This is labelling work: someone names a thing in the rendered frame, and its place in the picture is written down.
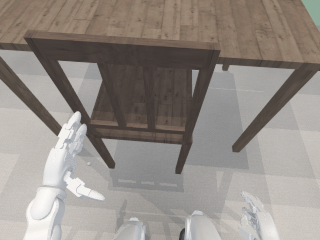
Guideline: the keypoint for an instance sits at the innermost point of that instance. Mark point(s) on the table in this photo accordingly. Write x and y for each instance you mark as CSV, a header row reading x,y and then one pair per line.
x,y
255,33

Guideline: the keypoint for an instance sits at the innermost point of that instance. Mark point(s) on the right robot hand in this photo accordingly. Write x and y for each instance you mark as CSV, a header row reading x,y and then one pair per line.
x,y
262,224

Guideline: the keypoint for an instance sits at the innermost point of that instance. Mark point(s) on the robot left thigh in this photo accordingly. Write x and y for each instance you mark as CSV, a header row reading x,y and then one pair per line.
x,y
131,230

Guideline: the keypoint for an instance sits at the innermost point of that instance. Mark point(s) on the left robot forearm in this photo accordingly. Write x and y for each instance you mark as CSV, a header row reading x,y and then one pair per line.
x,y
44,214

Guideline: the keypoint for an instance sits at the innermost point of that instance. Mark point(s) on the robot right thigh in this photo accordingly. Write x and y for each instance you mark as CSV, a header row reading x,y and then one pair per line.
x,y
199,227

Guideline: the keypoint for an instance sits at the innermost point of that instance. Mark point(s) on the robot thigh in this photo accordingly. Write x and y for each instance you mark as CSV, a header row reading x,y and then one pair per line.
x,y
131,230
199,227

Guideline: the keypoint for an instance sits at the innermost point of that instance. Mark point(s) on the left robot hand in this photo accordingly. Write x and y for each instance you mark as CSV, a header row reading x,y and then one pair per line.
x,y
63,156

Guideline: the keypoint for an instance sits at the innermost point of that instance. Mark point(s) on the chair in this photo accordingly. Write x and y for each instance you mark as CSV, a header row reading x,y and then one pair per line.
x,y
146,89

